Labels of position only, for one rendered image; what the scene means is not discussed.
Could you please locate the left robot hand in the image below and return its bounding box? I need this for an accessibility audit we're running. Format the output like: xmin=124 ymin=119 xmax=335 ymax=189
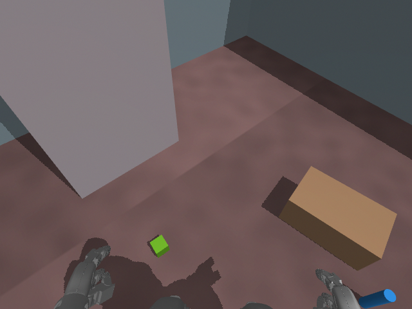
xmin=64 ymin=245 xmax=115 ymax=308

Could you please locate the left robot arm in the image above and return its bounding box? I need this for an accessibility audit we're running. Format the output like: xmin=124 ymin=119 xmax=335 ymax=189
xmin=54 ymin=293 xmax=89 ymax=309

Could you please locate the right robot hand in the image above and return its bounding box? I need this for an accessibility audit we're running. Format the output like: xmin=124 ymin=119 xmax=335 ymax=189
xmin=313 ymin=269 xmax=361 ymax=309

